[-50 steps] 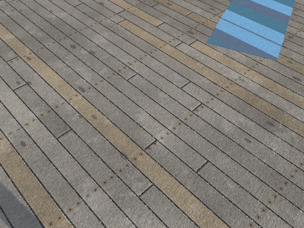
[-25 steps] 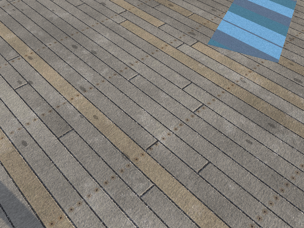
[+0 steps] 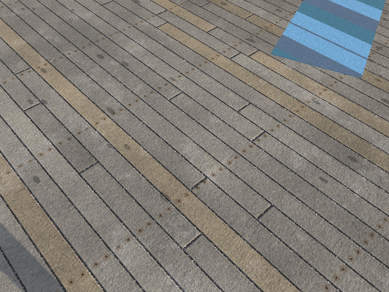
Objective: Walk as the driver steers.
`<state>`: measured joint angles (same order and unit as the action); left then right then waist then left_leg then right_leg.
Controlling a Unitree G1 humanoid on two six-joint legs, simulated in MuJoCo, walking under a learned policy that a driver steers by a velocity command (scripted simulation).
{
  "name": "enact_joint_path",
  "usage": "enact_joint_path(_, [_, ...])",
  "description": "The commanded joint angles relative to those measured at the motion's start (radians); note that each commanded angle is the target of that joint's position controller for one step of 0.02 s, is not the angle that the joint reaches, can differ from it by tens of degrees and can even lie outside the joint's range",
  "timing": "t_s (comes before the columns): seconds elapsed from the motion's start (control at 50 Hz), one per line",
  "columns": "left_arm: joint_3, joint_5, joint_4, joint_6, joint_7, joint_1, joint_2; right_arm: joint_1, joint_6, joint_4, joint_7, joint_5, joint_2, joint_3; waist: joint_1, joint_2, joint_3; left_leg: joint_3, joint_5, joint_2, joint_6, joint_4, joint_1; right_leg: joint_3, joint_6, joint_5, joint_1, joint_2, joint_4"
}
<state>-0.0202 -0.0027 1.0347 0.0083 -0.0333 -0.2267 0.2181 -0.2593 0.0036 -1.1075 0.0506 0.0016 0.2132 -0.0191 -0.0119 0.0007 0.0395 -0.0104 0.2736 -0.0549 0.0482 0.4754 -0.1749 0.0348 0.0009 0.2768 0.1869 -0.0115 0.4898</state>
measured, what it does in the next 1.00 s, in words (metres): walks ahead: right foot, then left foot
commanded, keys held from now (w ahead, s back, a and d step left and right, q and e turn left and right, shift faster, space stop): no key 0.06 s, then w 0.36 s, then no key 0.58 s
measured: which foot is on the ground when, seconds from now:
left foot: down 0.00-0.70, up 0.72-0.96, down 0.98-1.00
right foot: down 0.00-0.30, up 0.32-0.66, down 0.68-1.00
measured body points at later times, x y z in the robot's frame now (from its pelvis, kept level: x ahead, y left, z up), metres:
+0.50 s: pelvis +0.10 +0.04 +0.01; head +0.11 +0.05 +0.46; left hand +0.21 +0.29 -0.13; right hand +0.00 -0.20 -0.13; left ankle +0.00 +0.13 -0.74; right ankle +0.13 -0.11 -0.66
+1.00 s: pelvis +0.24 +0.01 -0.01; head +0.25 +0.02 +0.44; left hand +0.33 +0.26 -0.15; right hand +0.30 -0.24 -0.15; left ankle +0.26 +0.15 -0.74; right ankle +0.31 -0.08 -0.74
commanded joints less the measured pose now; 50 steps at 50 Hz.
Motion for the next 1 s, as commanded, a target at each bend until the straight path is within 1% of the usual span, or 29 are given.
enact_joint_path(0.02, [-0.016, -0.001, -0.016, -0.006, -0.003, -0.030, 0.102, -0.060, -0.005, 0.014, 0.003, 0.000, 0.099, -0.014, 0.001, 0.000, 0.011, -0.020, -0.123, 0.014, -0.010, -0.070, -0.023, 0.012, -0.020, -0.180, 0.020, 0.021, -0.088])
enact_joint_path(0.06, [-0.015, -0.001, -0.008, -0.006, -0.004, -0.033, 0.099, -0.068, -0.006, 0.012, 0.004, 0.000, 0.095, -0.013, 0.002, 0.001, 0.013, -0.020, -0.121, 0.015, -0.011, -0.070, -0.025, 0.010, -0.019, -0.178, 0.021, 0.021, -0.088])
enact_joint_path(0.1, [-0.017, -0.007, 0.008, -0.001, -0.008, -0.054, 0.101, -0.096, -0.003, -0.001, 0.007, -0.008, 0.082, -0.013, 0.005, -0.010, 0.002, -0.056, 0.111, 0.051, -0.026, -0.039, -0.036, -0.003, -0.035, 0.123, 0.032, -0.002, -0.092])
enact_joint_path(0.14, [-0.027, -0.016, 0.001, -0.002, -0.011, -0.059, 0.125, -0.078, -0.008, 0.019, 0.011, -0.013, 0.089, -0.016, 0.014, -0.031, 0.083, -0.055, 0.352, 0.059, -0.057, 0.005, -0.130, 0.042, -0.074, 0.452, 0.124, 0.021, -0.118])
enact_joint_path(0.18, [-0.034, -0.023, 0.000, -0.023, -0.004, -0.089, 0.142, -0.069, -0.032, 0.039, 0.004, -0.014, 0.064, -0.012, 0.026, -0.080, 0.132, -0.048, 0.339, 0.055, -0.072, 0.077, -0.217, 0.155, -0.120, 0.536, 0.130, 0.098, -0.164])
enact_joint_path(0.24, [-0.053, -0.032, 0.010, -0.050, 0.007, -0.147, 0.184, -0.061, -0.077, 0.064, -0.023, -0.024, 0.026, -0.005, 0.034, -0.187, 0.109, -0.049, 0.192, 0.057, -0.101, 0.255, -0.236, 0.414, -0.217, 0.582, 0.107, 0.260, -0.275])
enact_joint_path(0.28, [-0.046, -0.035, -0.032, -0.055, 0.011, -0.031, 0.164, -0.145, -0.096, 0.046, -0.036, -0.032, 0.020, -0.007, -0.044, -0.165, 0.127, -0.036, 0.187, 0.050, -0.151, 0.109, -0.069, 0.344, -0.187, 0.501, 0.232, 0.230, -0.241])
enact_joint_path(0.3, [-0.039, -0.038, -0.063, -0.057, 0.014, 0.053, 0.141, -0.248, -0.099, 0.011, -0.036, -0.030, 0.033, -0.014, -0.099, -0.110, 0.132, 0.009, 0.147, 0.035, -0.167, -0.030, 0.091, 0.231, -0.136, 0.392, 0.338, 0.157, -0.138])
enact_joint_path(0.32, [-0.021, -0.035, -0.096, -0.069, 0.016, 0.115, 0.070, -0.378, -0.104, -0.025, -0.034, -0.025, 0.126, -0.041, -0.138, 0.106, 0.103, 0.262, 0.244, -0.109, -0.214, -0.170, 0.229, 0.019, -0.054, 0.223, 0.474, 0.026, 0.167])
enact_joint_path(0.34, [-0.017, -0.034, -0.144, -0.093, 0.013, 0.137, 0.053, -0.468, -0.114, -0.035, -0.050, -0.021, 0.260, -0.073, -0.150, 0.346, 0.073, 0.668, 0.260, -0.332, -0.330, -0.322, 0.314, -0.062, -0.025, 0.256, 0.621, -0.045, 0.446])
enact_joint_path(0.36, [-0.028, -0.041, -0.140, -0.109, 0.016, 0.139, 0.099, -0.409, -0.125, -0.016, -0.050, 0.000, 0.181, -0.049, -0.105, 0.199, 0.092, 0.712, 0.209, -0.359, -0.342, -0.314, 0.309, 0.032, -0.044, 0.260, 0.695, 0.014, 0.631])
enact_joint_path(0.38, [-0.028, -0.046, -0.120, -0.120, 0.026, 0.088, 0.094, -0.353, -0.132, 0.008, -0.052, 0.000, 0.132, -0.038, -0.066, 0.134, 0.105, 0.597, 0.125, -0.321, -0.307, -0.292, 0.322, 0.045, -0.067, 0.173, 0.733, 0.048, 0.708])
enact_joint_path(0.42, [-0.038, -0.035, -0.106, -0.133, 0.038, 0.086, 0.107, -0.292, -0.125, 0.033, -0.062, -0.012, 0.102, -0.025, -0.042, 0.078, 0.100, 0.397, -0.079, -0.254, -0.247, -0.301, 0.335, 0.016, -0.083, 0.034, 0.756, 0.100, 0.685])
enact_joint_path(0.46, [-0.042, -0.024, -0.116, -0.131, 0.050, 0.111, 0.089, -0.297, -0.101, 0.038, -0.053, 0.001, 0.062, -0.008, -0.035, 0.103, 0.087, 0.217, -0.463, -0.186, -0.205, -0.283, 0.286, -0.036, -0.064, -0.014, 0.661, 0.105, 0.589])
enact_joint_path(0.52, [-0.014, -0.023, -0.158, -0.114, 0.058, 0.223, 0.008, -0.256, -0.073, 0.065, -0.026, 0.013, 0.085, -0.002, -0.034, 0.099, 0.081, 0.043, -0.654, -0.093, -0.175, -0.271, 0.120, -0.119, -0.022, -0.138, 0.453, 0.040, 0.294])
enact_joint_path(0.54, [-0.009, -0.022, -0.172, -0.109, 0.060, 0.259, 0.003, -0.273, -0.070, 0.064, -0.020, 0.013, 0.112, -0.006, -0.045, 0.115, 0.067, 0.026, -0.669, -0.082, -0.176, -0.267, 0.080, -0.140, -0.012, -0.182, 0.369, 0.012, 0.212])
enact_joint_path(0.6, [-0.020, -0.027, -0.182, -0.090, 0.059, 0.245, 0.063, -0.264, -0.073, 0.057, -0.014, -0.005, 0.158, -0.021, -0.005, 0.167, 0.022, 0.047, -0.715, -0.127, -0.173, -0.230, 0.066, -0.098, -0.030, -0.288, 0.205, -0.007, 0.113])
enact_joint_path(0.66, [-0.058, -0.007, -0.115, -0.088, 0.049, 0.051, 0.149, -0.191, -0.075, 0.073, -0.016, -0.014, 0.143, -0.024, 0.112, 0.131, -0.079, 0.037, -0.829, -0.103, -0.118, -0.010, 0.131, -0.083, -0.096, -0.393, -0.010, -0.037, -0.010])
enact_joint_path(0.68, [-0.071, 0.003, -0.096, -0.088, 0.042, -0.017, 0.194, -0.218, -0.077, 0.077, -0.021, -0.001, 0.135, -0.021, 0.131, 0.070, -0.142, 0.017, -0.679, -0.057, -0.080, 0.139, 0.056, -0.022, -0.123, -0.653, -0.173, 0.040, -0.007])
enact_joint_path(0.7, [-0.079, 0.031, -0.081, -0.079, 0.037, -0.097, 0.257, -0.349, -0.080, 0.070, -0.028, 0.025, 0.051, 0.002, 0.085, -0.127, -0.300, -0.006, -0.161, 0.038, -0.031, 0.459, -0.202, 0.230, -0.270, -1.023, -0.497, 0.287, 0.093])
enact_joint_path(0.72, [-0.055, 0.024, -0.064, -0.071, 0.045, -0.124, 0.187, -0.410, -0.077, 0.042, -0.032, -0.001, 0.001, 0.014, 0.073, -0.238, -0.467, 0.072, 0.409, 0.121, 0.002, 0.720, -0.228, 0.468, -0.394, -1.042, -0.517, 0.430, -0.025])
enact_joint_path(0.74, [-0.043, 0.001, -0.081, -0.072, 0.055, -0.021, 0.156, -0.363, -0.072, 0.050, -0.034, -0.020, 0.063, -0.006, 0.050, -0.142, -0.361, 0.139, 0.400, 0.071, 0.002, 0.795, -0.239, 0.417, -0.361, -0.793, -0.330, 0.382, -0.087])
enact_joint_path(0.76, [-0.033, -0.009, -0.107, -0.073, 0.054, 0.101, 0.126, -0.261, -0.063, 0.080, -0.027, -0.030, 0.075, -0.013, 0.028, -0.102, -0.206, 0.095, 0.358, 0.034, 0.001, 0.790, -0.294, 0.314, -0.313, -0.614, -0.180, 0.336, -0.129])
enact_joint_path(0.78, [-0.017, -0.006, -0.115, -0.077, 0.056, 0.169, 0.092, -0.204, -0.049, 0.089, -0.015, -0.021, 0.075, -0.020, 0.007, -0.047, -0.121, 0.079, 0.317, 0.006, 0.006, 0.729, -0.277, 0.233, -0.275, -0.514, -0.028, 0.290, -0.180])
enact_joint_path(0.82, [-0.018, 0.017, -0.105, -0.078, 0.053, 0.218, 0.100, -0.209, -0.018, 0.095, 0.007, -0.003, 0.058, -0.027, -0.039, -0.075, -0.073, 0.070, 0.249, -0.023, 0.006, 0.558, -0.143, 0.143, -0.226, -0.367, 0.163, 0.222, -0.228])
enact_joint_path(0.86, [-0.021, 0.034, -0.093, -0.074, 0.042, 0.208, 0.112, -0.204, -0.008, 0.097, 0.021, 0.000, 0.037, -0.026, -0.047, -0.103, -0.080, 0.046, 0.239, -0.009, 0.006, 0.404, -0.081, 0.112, -0.236, -0.329, 0.206, 0.200, -0.241])
enact_joint_path(0.94, [-0.023, 0.003, -0.087, -0.055, 0.022, 0.216, 0.126, -0.167, 0.012, 0.092, 0.009, 0.007, 0.044, -0.028, -0.059, -0.094, -0.106, 0.005, -0.058, 0.014, -0.021, 0.111, 0.080, 0.112, -0.195, 0.077, 0.258, 0.178, -0.263])
enact_joint_path(0.98, [-0.012, -0.003, -0.058, -0.047, 0.022, 0.166, 0.089, -0.133, 0.019, 0.107, 0.002, 0.031, 0.066, -0.031, -0.051, -0.061, -0.034, 0.034, -0.079, -0.009, -0.057, 0.006, 0.106, 0.100, -0.103, 0.303, 0.321, 0.131, -0.270])
enact_joint_path(1.0, [-0.014, 0.000, -0.050, -0.042, 0.019, 0.143, 0.095, -0.106, 0.018, 0.124, 0.005, 0.028, 0.107, -0.036, -0.023, -0.019, 0.024, 0.079, 0.015, -0.052, -0.084, -0.068, 0.029, 0.070, -0.063, 0.302, 0.309, 0.097, -0.241])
